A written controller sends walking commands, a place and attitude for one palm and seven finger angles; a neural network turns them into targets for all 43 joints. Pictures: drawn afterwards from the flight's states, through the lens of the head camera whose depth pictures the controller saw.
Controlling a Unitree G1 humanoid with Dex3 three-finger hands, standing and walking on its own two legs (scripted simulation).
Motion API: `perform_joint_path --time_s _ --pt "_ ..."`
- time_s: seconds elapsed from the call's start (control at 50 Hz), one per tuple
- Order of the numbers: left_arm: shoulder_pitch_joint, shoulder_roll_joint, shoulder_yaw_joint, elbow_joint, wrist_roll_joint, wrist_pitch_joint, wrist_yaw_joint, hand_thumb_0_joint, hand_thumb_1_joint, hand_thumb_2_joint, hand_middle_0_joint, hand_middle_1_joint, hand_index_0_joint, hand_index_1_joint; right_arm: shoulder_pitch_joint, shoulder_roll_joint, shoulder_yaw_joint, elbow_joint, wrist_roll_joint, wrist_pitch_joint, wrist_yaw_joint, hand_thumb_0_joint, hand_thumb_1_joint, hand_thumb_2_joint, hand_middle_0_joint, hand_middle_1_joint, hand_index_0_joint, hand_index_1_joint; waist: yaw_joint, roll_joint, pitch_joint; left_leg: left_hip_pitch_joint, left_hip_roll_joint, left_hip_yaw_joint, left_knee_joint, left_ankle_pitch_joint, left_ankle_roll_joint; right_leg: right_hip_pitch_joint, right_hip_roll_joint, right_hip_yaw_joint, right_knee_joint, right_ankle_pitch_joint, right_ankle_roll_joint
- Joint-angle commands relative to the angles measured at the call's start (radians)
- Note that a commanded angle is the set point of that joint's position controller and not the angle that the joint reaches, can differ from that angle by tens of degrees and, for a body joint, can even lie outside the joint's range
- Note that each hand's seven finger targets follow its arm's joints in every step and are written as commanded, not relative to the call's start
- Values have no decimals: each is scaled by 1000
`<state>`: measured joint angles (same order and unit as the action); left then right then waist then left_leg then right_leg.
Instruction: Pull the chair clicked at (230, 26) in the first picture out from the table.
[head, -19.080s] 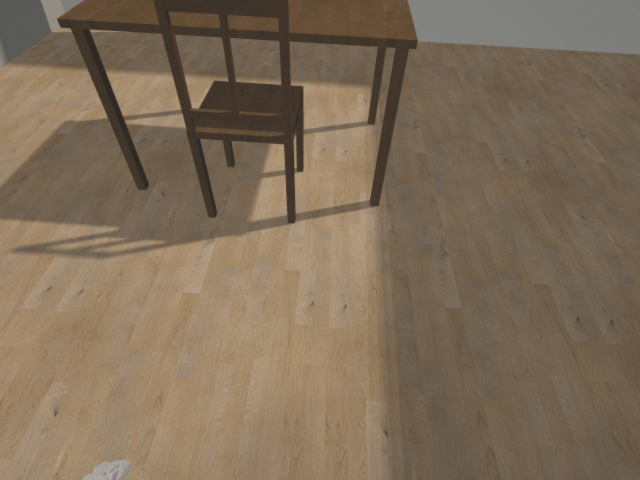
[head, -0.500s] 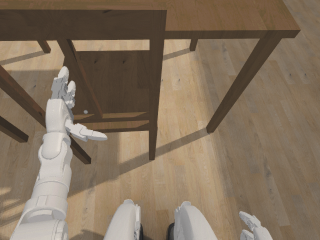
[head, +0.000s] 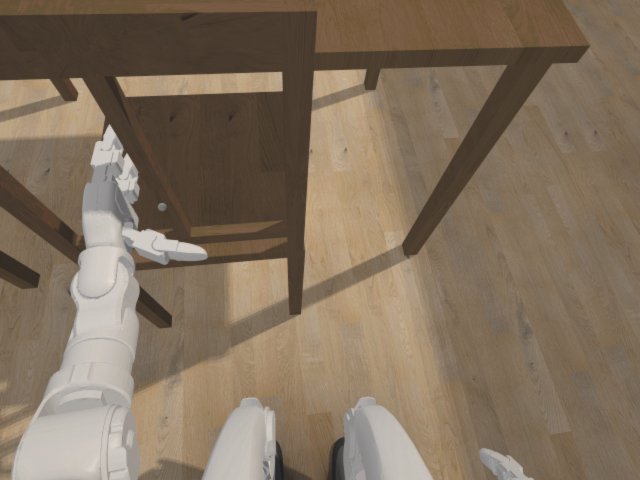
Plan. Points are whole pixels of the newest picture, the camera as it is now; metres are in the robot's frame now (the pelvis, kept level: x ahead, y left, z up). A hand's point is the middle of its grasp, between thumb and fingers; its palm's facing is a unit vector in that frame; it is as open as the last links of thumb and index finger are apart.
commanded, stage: push the fingers through the gap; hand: left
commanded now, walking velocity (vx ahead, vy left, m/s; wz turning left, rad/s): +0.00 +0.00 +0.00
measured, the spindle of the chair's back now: (153, 174) +0.48 +0.20 +0.03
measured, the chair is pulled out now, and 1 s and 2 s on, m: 0.00 0.00 0.07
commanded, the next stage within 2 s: hook a spindle and tug to test in 0.12 s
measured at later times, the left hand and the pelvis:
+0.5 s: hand (158, 207) +0.44 +0.19 +0.03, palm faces +0.10 -0.99 -0.02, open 16.1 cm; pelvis +0.00 +0.00 +0.00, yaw +0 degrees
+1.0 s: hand (166, 198) +0.45 +0.18 +0.03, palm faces +0.12 -0.99 -0.02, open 7.5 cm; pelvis +0.01 +0.00 +0.00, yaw +0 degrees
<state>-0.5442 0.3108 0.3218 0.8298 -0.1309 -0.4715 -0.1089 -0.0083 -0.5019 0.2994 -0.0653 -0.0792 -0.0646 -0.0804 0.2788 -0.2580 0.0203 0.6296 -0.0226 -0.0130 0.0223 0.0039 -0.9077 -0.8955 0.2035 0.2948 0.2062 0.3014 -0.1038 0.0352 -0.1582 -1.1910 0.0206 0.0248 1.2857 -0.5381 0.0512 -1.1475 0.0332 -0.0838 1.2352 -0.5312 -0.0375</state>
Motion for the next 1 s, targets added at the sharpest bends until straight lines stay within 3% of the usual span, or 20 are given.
perform_joint_path --time_s 0.0,0.06,0.1,0.16,0.2,0.32,0.38,0.42,0.5,0.54,0.64,0.68,0.7,0.74,0.78,0.86,0.88,0.92,0.94,0.98 --pt "-327 201 19 -289 -11 -99 13 0 -500 300 -60 -80 -60 -80 89 -165 -63 -86 3 -26 -9 0 -900 -900 200 300 200 300 -1 97 -525 436 -1 -93 -146 407 -39 212 1 67 -145 315 3" --pt "-277 204 26 -258 -10 -100 13 0 -500 300 -60 -80 -60 -80 91 -166 -63 -74 2 -23 -7 0 -900 -900 200 300 200 300 2 71 -497 423 1 -92 -152 401 -41 221 2 64 -153 312 3" --pt "-271 170 0 -198 -8 -85 5 0 -500 300 -60 -80 -60 -80 88 -166 -61 -71 6 -21 -9 0 -900 -900 200 300 200 300 -18 44 -444 378 -1 -90 -152 348 -33 201 3 66 -160 281 5" --pt "-298 196 19 -152 -8 -76 -4 0 -500 300 -60 -80 -60 -80 86 -170 -60 -66 8 -17 -12 0 -900 -900 200 300 200 300 -18 21 -404 317 -6 -81 -151 276 -27 208 -1 74 -171 234 7" --pt "-327 196 10 -170 -10 -83 -14 0 -500 300 -60 -80 -60 -80 80 -170 -57 -77 8 -19 -15 0 -900 -900 200 300 200 300 -14 68 -420 338 -8 -82 -151 289 -28 199 -2 75 -164 241 2" --pt "-353 210 19 -228 -16 -113 -19 0 -500 300 -166 -409 -166 -409 81 -166 -58 -75 1 -25 -15 0 -900 -900 200 300 200 300 -4 105 -510 417 -3 -92 -138 380 -36 202 0 70 -144 295 1" --pt "-314 196 14 -202 -20 -100 -20 0 -500 300 -218 -573 -218 -573 80 -166 -61 -72 4 -22 -13 0 -900 -900 200 300 200 300 -11 61 -488 385 -4 -85 -135 367 -32 223 1 73 -155 304 5" --pt "-283 183 8 -187 -18 -87 -21 0 -500 300 -254 -683 -254 -683 80 -165 -58 -79 7 -20 -11 0 -900 -900 200 300 200 300 -3 66 -481 378 -6 -86 -143 367 -33 224 0 70 -151 301 4" --pt "-329 179 -4 -190 -17 -78 -12 0 -500 300 -324 -902 -324 -902 76 -169 -59 -78 10 -18 -13 0 -900 -900 200 300 200 300 -16 62 -443 375 -3 -94 -152 320 -32 188 1 65 -160 251 3" --pt "-338 156 -20 -217 -16 -84 -4 0 -388 348 -359 -1012 -359 -1012 74 -165 -60 -80 7 -19 -12 0 -900 -900 200 300 200 300 -12 83 -470 407 -3 -95 -152 348 -36 186 0 64 -158 267 2" --pt "-315 201 26 -238 -11 -103 20 0 -108 468 -447 -1286 -447 -1286 79 -163 -60 -77 0 -21 -10 0 -900 -900 200 300 200 300 4 70 -507 403 -4 -92 -144 374 -38 220 0 67 -147 296 3" --pt "-308 179 9 -202 -8 -97 19 0 4 516 -482 -1395 -482 -1395 75 -160 -59 -73 2 -18 -9 0 -900 -900 200 300 200 300 -9 50 -468 367 -6 -83 -143 349 -34 221 1 70 -155 291 6" --pt "-305 202 23 -210 -4 -99 19 0 60 540 -500 -1450 -500 -1450 80 -164 -58 -75 0 -20 -8 0 -900 -900 200 300 200 300 -1 57 -478 372 -4 -89 -145 356 -35 221 1 69 -146 291 3" --pt "-300 160 -9 -196 -2 -90 16 0 172 588 -500 -1450 -500 -1450 78 -161 -59 -78 4 -16 -6 0 -900 -900 200 300 200 300 -9 53 -465 378 -4 -87 -149 349 -35 208 1 66 -154 283 4" --pt "-299 187 12 -199 -6 -85 15 0 284 636 -500 -1450 -500 -1450 79 -164 -60 -77 4 -15 -8 0 -900 -900 200 300 200 300 -3 54 -459 365 -5 -82 -150 335 -34 222 1 72 -160 278 3" --pt "-257 147 -11 -227 -16 -81 13 0 508 732 -500 -1450 -500 -1450 79 -160 -62 -88 4 -13 -2 0 -900 -900 200 300 200 300 2 64 -493 411 -1 -86 -156 394 -39 227 4 63 -156 316 3" --pt "-231 168 8 -216 -15 -78 16 0 564 756 -500 -1450 -500 -1450 83 -162 -63 -89 5 -11 -1 0 -900 -900 200 300 200 300 8 36 -492 388 -3 -82 -155 390 -37 252 4 69 -158 326 4" --pt "-240 191 20 -223 -10 -82 18 0 676 804 -500 -1450 -500 -1450 82 -164 -60 -91 5 -9 -2 0 -900 -900 200 300 200 300 8 49 -486 375 -2 -79 -153 389 -37 248 2 71 -151 330 4" --pt "-244 154 -10 -228 -9 -83 17 0 732 828 -500 -1450 -500 -1450 82 -157 -60 -91 5 -8 0 0 -900 -900 200 300 200 300 2 62 -482 387 -3 -80 -155 398 -37 243 3 68 -152 336 4" --pt "-213 170 8 -236 -11 -85 19 0 844 876 -500 -1450 -500 -1450 86 -159 -64 -91 4 -7 2 0 -900 -900 200 300 200 300 9 45 -489 391 -1 -78 -154 419 -37 262 5 69 -152 358 4"
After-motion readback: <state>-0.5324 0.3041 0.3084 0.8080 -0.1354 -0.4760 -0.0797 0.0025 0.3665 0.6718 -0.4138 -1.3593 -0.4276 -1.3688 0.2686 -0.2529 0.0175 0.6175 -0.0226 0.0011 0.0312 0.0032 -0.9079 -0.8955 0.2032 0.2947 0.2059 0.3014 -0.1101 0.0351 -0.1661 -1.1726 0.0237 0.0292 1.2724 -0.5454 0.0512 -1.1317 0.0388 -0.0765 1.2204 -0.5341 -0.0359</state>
